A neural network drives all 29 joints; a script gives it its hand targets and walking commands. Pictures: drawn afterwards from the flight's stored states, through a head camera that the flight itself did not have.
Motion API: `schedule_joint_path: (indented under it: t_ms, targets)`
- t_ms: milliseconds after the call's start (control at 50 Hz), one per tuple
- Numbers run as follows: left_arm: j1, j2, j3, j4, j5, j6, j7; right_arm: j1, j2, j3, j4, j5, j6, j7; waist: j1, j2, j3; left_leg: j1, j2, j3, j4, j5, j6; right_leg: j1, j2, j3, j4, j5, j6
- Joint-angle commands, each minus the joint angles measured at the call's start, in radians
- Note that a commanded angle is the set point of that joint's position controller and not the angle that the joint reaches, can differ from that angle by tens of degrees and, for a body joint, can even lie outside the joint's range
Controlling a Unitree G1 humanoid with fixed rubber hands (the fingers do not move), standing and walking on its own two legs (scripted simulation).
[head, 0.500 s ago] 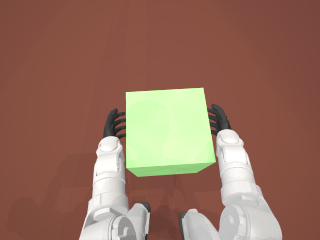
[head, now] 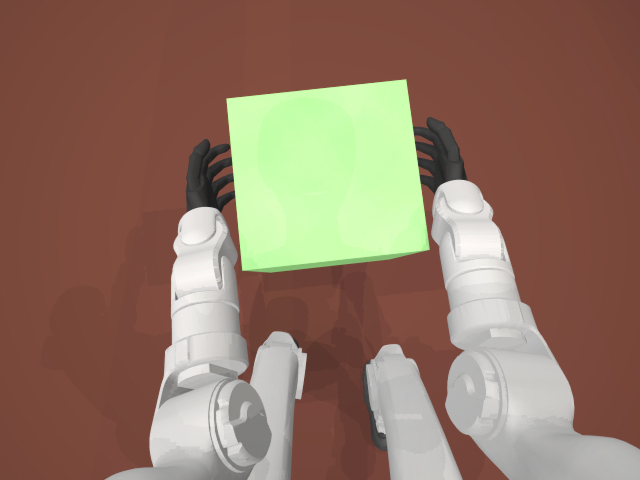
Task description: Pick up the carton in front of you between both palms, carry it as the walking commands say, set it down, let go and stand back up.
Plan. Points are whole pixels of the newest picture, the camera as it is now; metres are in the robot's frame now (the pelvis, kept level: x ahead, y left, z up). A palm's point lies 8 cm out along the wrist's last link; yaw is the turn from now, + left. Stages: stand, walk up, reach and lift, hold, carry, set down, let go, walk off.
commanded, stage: set down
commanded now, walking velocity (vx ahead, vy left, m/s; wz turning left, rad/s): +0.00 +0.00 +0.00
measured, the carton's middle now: (324, 195) +0.46 +0.04 -0.16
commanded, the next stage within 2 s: none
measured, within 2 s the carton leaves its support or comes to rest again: rests again in 1.54 s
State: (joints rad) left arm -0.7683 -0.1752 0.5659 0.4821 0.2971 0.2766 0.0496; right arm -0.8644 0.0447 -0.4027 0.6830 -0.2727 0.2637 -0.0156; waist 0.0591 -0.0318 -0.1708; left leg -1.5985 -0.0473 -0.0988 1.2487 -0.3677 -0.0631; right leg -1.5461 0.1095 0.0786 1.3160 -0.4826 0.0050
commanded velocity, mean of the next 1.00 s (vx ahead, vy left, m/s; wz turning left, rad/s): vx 0.00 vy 0.00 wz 0.00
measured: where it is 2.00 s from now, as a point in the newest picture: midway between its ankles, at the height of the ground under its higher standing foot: (329, 407)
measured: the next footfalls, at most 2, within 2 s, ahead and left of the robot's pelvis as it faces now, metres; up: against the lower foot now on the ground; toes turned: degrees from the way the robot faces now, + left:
none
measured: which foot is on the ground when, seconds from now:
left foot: down 0.00-1.00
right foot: down 0.00-1.00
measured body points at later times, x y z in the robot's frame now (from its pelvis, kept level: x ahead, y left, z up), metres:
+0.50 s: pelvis -0.03 +0.01 -0.12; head +0.29 +0.01 +0.19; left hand +0.45 +0.19 -0.24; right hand +0.52 -0.10 -0.24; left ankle +0.09 +0.14 -0.59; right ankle +0.04 -0.11 -0.59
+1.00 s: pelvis -0.03 -0.01 -0.21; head +0.35 -0.02 +0.02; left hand +0.48 +0.20 -0.39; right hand +0.57 -0.09 -0.40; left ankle +0.09 +0.14 -0.59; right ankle +0.04 -0.11 -0.59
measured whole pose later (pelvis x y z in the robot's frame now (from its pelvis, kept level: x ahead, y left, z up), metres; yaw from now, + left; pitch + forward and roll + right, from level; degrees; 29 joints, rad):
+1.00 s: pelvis -0.03 -0.01 -0.21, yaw +2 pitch +45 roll +5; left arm -1.34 -0.01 0.60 0.68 0.09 0.27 0.20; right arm -1.64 -0.35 -0.01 1.13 -0.06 0.27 -0.05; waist 0.14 0.00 0.27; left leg -2.25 -0.09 -0.07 1.98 -0.52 -0.13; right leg -2.22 0.17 0.08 2.10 -0.65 0.02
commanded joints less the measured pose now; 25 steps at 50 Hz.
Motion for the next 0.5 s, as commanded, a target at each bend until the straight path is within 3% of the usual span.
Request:
schedule_joint_path:
  t_ms: [0, 260, 480]
  targets:
    - [-0.585, -0.861, -0.583, 0.125, -0.121, -0.006, -0.237, -0.541, 0.881, 0.486, 0.073, 0.114, -0.031, 0.239, 0.012, -0.022, -0.849, 0.487, -0.102, 0.143, 0.033, 0.307, 0.007, 0.279, 0.065, -0.071, -0.089, 0.302, 0.016]
    - [-0.82, -0.821, -0.605, 0.06, -0.188, -0.01, -0.134, -0.753, 0.789, 0.512, 0.122, 0.19, -0.029, 0.228, 0.024, -0.02, -1.008, 0.416, -0.113, 0.167, 0.249, 0.295, -0.02, 0.055, 0.083, -0.109, 0.148, 0.229, 0.018]
    - [-1.01, -0.721, -0.519, 0.064, -0.199, -0.008, -0.102, -0.907, 0.677, 0.456, 0.229, 0.186, -0.019, 0.222, 0.044, -0.039, -0.954, 0.295, -0.109, 0.195, 0.397, 0.235, -0.027, -0.076, 0.078, -0.119, 0.29, 0.156, 0.015]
